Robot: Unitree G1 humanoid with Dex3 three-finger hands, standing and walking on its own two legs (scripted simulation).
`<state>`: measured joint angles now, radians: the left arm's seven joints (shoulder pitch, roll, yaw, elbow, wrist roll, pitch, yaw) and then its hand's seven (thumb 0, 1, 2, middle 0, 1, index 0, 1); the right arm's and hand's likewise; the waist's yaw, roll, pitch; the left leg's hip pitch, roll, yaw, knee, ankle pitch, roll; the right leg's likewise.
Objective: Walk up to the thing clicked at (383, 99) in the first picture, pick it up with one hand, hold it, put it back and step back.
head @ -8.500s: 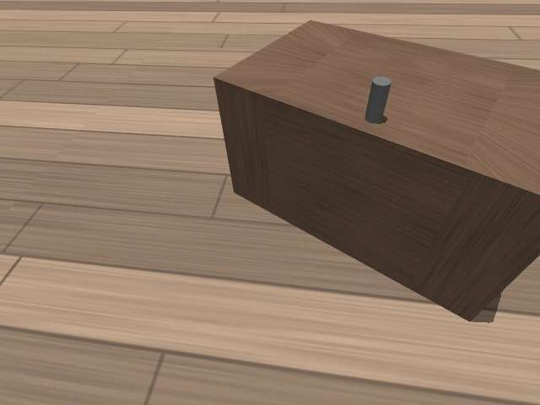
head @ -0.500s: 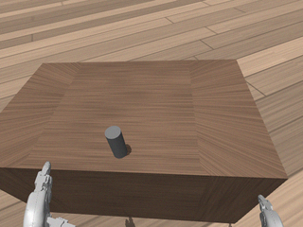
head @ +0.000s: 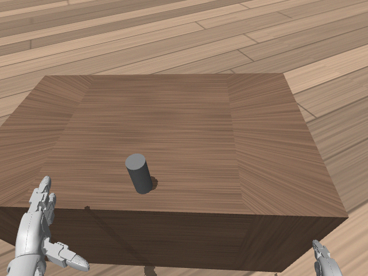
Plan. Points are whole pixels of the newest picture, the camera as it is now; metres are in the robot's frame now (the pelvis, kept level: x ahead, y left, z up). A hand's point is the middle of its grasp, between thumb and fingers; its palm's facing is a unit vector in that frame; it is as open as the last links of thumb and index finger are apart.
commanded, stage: go down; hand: left
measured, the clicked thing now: (140, 174) +0.40 +0.17 -0.06
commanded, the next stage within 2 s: none
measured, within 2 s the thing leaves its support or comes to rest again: neither
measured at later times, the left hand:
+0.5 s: hand (55, 189) +0.29 +0.32 +0.05, palm faces +0.15 -0.99 -0.06, open 17.7 cm
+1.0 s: hand (48, 176) +0.32 +0.34 +0.06, palm faces +0.10 -0.99 +0.00, open 17.7 cm
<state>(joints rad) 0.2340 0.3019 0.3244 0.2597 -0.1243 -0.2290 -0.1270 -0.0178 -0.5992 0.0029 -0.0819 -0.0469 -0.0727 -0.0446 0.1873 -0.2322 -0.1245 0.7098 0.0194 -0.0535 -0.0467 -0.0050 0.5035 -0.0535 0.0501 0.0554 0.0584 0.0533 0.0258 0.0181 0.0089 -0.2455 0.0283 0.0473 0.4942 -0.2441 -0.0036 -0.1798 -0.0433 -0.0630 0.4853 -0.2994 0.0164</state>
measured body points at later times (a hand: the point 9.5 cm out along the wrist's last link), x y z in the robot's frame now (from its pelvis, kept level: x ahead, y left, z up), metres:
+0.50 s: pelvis -0.01 +0.01 -0.01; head +0.01 +0.02 +0.44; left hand +0.28 +0.37 +0.06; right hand +0.13 -0.26 -0.09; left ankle +0.01 +0.12 -0.74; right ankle -0.03 -0.13 -0.74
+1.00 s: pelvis -0.01 +0.01 -0.01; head +0.03 +0.03 +0.43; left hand +0.31 +0.39 +0.07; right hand +0.15 -0.26 -0.10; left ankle +0.01 +0.12 -0.74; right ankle -0.03 -0.13 -0.74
